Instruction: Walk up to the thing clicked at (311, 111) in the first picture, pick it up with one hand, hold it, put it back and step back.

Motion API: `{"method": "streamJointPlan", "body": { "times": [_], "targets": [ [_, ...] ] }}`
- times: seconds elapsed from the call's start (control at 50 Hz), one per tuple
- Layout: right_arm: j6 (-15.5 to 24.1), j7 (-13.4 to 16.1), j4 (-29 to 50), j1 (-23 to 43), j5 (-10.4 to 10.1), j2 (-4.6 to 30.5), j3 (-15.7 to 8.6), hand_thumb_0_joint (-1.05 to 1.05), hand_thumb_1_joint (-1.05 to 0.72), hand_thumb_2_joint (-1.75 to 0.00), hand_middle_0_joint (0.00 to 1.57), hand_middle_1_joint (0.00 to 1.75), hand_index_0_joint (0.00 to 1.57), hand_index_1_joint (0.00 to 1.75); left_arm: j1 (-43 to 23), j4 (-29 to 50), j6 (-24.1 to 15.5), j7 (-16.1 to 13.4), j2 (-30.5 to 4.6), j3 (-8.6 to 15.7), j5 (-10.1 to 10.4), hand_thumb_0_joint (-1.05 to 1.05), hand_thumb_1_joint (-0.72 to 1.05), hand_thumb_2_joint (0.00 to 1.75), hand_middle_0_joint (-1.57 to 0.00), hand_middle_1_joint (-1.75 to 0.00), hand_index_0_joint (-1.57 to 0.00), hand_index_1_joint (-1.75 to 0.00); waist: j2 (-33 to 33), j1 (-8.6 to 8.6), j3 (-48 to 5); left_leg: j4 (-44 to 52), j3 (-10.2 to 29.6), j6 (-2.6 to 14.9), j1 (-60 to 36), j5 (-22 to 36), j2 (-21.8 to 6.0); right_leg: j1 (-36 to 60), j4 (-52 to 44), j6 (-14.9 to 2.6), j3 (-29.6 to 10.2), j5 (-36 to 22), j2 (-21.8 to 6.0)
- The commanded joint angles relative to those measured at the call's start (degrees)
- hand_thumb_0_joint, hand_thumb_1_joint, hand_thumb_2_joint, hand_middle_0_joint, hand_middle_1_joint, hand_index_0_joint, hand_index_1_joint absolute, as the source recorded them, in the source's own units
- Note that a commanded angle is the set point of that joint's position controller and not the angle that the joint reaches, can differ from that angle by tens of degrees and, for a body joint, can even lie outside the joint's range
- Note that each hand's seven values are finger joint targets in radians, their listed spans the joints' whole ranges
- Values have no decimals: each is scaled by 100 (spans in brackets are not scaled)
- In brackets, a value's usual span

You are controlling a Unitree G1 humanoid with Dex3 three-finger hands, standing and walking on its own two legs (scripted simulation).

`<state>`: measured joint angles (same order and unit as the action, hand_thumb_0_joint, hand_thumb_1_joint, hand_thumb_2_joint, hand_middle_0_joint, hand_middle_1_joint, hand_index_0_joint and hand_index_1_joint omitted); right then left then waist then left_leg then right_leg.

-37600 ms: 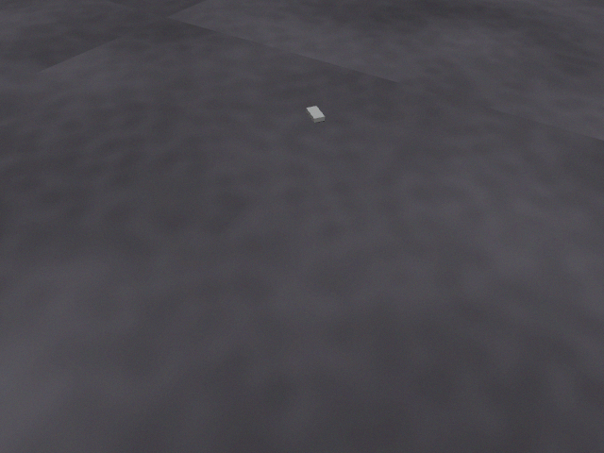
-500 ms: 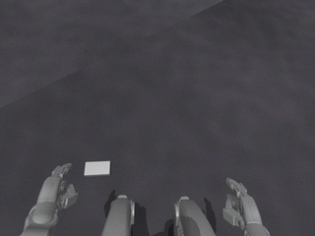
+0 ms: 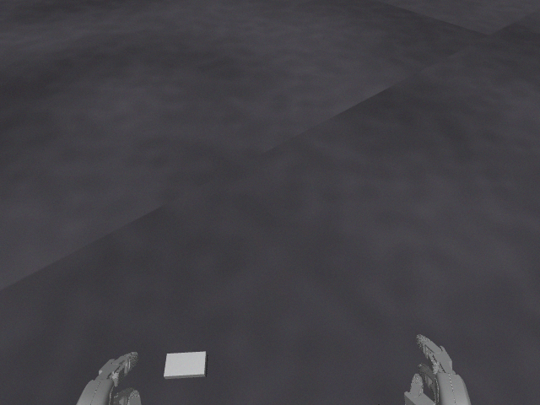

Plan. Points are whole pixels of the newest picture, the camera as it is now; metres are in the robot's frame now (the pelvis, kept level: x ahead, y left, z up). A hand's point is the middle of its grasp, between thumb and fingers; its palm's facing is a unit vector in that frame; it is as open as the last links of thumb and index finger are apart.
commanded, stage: home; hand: left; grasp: from above
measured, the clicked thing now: (185, 365) +0.42 +0.27 -0.70
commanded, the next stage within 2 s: stand in 1.90 s
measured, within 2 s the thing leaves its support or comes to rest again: neither
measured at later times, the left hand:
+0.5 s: hand out of the picture +0.16 +0.18 -0.05, palm faces +0.04 -0.98 -0.20, open 7.4 cm
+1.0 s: hand out of the picture +0.16 +0.19 -0.05, palm faces +0.04 -0.98 -0.20, open 7.4 cm
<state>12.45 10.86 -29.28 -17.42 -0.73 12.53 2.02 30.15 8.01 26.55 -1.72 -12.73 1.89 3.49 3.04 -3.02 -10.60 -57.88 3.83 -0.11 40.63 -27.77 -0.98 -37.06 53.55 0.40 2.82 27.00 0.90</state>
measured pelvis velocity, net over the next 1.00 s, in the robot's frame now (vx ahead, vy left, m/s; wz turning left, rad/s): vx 0.00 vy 0.01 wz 0.00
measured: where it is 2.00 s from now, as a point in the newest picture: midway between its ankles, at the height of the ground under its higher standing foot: outside the picture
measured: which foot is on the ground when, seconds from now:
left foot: down 0.00-1.00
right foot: down 0.00-1.00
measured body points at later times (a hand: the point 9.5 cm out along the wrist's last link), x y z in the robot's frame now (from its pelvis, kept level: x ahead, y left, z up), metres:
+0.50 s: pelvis +0.00 +0.00 +0.00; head +0.02 +0.01 +0.45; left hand +0.15 +0.23 -0.03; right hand +0.16 -0.24 -0.06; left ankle +0.01 +0.12 -0.68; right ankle +0.00 -0.13 -0.68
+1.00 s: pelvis +0.00 +0.01 +0.00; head +0.02 +0.02 +0.45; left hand +0.16 +0.24 -0.03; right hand +0.16 -0.24 -0.06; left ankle +0.01 +0.12 -0.68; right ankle +0.00 -0.13 -0.68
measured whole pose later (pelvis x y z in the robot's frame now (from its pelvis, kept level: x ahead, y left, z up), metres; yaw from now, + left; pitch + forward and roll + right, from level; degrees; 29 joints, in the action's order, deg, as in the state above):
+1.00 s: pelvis +0.00 +0.01 +0.00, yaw +0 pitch +10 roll -3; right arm 13.3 10.1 -30.4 -16.3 -0.1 12.3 2.3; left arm 28.8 7.5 25.8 -1.3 -13.4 1.6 3.0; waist 2.3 -2.3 -8.9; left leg -58.2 3.6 0.3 40.1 -28.3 -0.7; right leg -36.3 53.5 0.9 2.6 27.3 0.6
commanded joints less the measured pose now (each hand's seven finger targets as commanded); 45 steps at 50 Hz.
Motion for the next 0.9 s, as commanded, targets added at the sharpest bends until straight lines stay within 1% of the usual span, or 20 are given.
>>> {"method": "streamJointPlan", "body": {
  "times": [0.0,0.02,0.12,0.2,0.24,0.26,0.32,0.36,0.4,0.42,0.48,0.5,0.58,0.6,0.66,0.74,0.76,0.78,0.82,0.88],
  "targets": [
    [408,61,876,386,24,694,-273,0,-90,-90,20,30,20,30,-393,955,-317,45,-578,326,-70,0,90,90,-20,-30,-20,-30,-81,-20,-75,992,-89,122,-530,915,119,98,-920,-53,90,-801,75],
    [419,57,892,399,35,688,-279,0,-90,-90,20,30,20,30,-342,969,-326,47,-600,391,-69,0,90,90,-20,-30,-20,-30,-105,18,-99,954,-118,128,-521,888,137,137,-955,-37,57,-795,53],
    [481,36,820,399,45,718,-292,0,-90,-90,20,30,20,30,-324,1101,-337,61,-608,344,-85,0,90,90,-20,-30,-20,-30,116,-2,-410,938,-128,97,-782,1194,137,254,-854,-58,49,-1087,61],
    [479,41,829,461,49,676,-253,0,-90,-90,20,30,20,30,-250,993,-368,11,-588,327,-105,0,90,90,-20,-30,-20,-30,-39,57,-331,926,-99,109,-642,1114,146,287,-877,-48,57,-1028,54],
    [469,47,828,498,41,682,-236,0,-90,-90,20,30,20,30,-330,1003,-374,5,-598,317,-96,0,90,90,-20,-30,-20,-30,-34,52,-167,957,-122,119,-577,921,146,221,-950,-43,51,-858,47],
    [481,46,821,465,47,698,-252,0,-90,-90,20,30,20,30,-384,1080,-382,15,-610,337,-90,0,90,90,-20,-30,-20,-30,75,23,-272,993,-109,114,-668,917,131,224,-908,-55,49,-867,62],
    [464,47,821,510,34,699,-243,0,-90,-90,20,30,20,30,-264,1013,-373,7,-618,331,-88,0,90,90,-20,-30,-20,-30,20,85,-223,1018,-75,101,-634,978,111,221,-884,-66,99,-875,78],
    [490,50,814,472,43,686,-249,0,-90,-90,20,30,20,30,-282,1064,-375,5,-584,294,-86,0,90,90,-20,-30,-20,-30,-37,38,-379,965,-79,107,-687,1106,118,289,-862,-56,79,-1004,76],
    [488,51,791,469,39,701,-250,0,-90,-90,20,30,20,30,-292,1015,-370,16,-565,281,-68,0,90,90,-20,-30,-20,-30,21,49,-252,992,-74,102,-642,1049,115,238,-846,-60,84,-960,75],
    [488,55,807,458,43,703,-262,0,-90,-90,20,30,20,30,-195,1032,-360,12,-591,331,-78,0,90,90,-20,-30,-20,-30,59,94,-341,1008,-62,84,-708,1130,101,250,-810,-76,99,-989,92],
    [473,52,806,481,33,696,-256,0,-90,-90,20,30,20,30,-261,1038,-373,0,-594,303,-68,0,90,90,-20,-30,-20,-30,-83,88,-282,992,-58,97,-624,1092,104,291,-836,-59,112,-968,89],
    [479,47,787,454,40,710,-265,0,-90,-90,20,30,20,30,-247,1022,-377,13,-591,322,-62,0,90,90,-20,-30,-20,-30,54,74,-292,999,-70,89,-683,1091,99,255,-813,-70,96,-972,87],
    [459,49,794,415,40,711,-282,0,-90,-90,20,30,20,30,-207,1058,-383,11,-623,331,-58,0,90,90,-20,-30,-20,-30,-75,74,-466,859,-93,102,-710,1497,111,393,-794,-57,72,-1341,74],
    [447,51,791,441,45,693,-266,0,-90,-90,20,30,20,30,-193,988,-378,4,-599,317,-60,0,90,90,-20,-30,-20,-30,-164,76,-340,864,-99,109,-645,1433,109,382,-821,-41,88,-1301,77],
    [432,45,783,412,40,702,-284,0,-90,-90,20,30,20,30,-199,1022,-371,9,-616,328,-71,0,90,90,-20,-30,-20,-30,94,100,-360,953,-72,75,-697,1355,95,322,-776,-87,96,-1168,82],
    [431,33,785,453,36,714,-285,0,-90,-90,20,30,20,30,-205,1008,-373,9,-606,305,-85,0,90,90,-20,-30,-20,-30,19,65,-244,996,-65,85,-691,1227,78,291,-794,-72,110,-1071,95],
    [429,29,779,421,39,689,-274,0,-90,-90,20,30,20,30,-251,1078,-377,14,-606,301,-72,0,90,90,-20,-30,-20,-30,62,84,-368,970,-49,79,-689,1302,88,323,-781,-83,104,-1123,89],
    [425,20,785,435,41,743,-298,0,-90,-90,20,30,20,30,-229,1007,-376,24,-607,283,-85,0,90,90,-20,-30,-20,-30,135,60,-240,1045,-24,62,-713,1221,63,221,-757,-90,113,-1030,98],
    [408,15,799,441,36,720,-293,0,-90,-90,20,30,20,30,-279,1122,-389,15,-634,310,-76,0,90,90,-20,-30,-20,-30,142,108,-324,1023,-7,52,-715,1342,56,291,-736,-98,127,-1109,94],
    [402,3,817,432,41,709,-286,0,-90,-90,20,30,20,30,-265,1107,-389,15,-607,298,-69,0,90,90,-20,-30,-20,-30,132,80,-343,1011,3,53,-734,1378,54,302,-728,-94,126,-1147,97]
  ]
}}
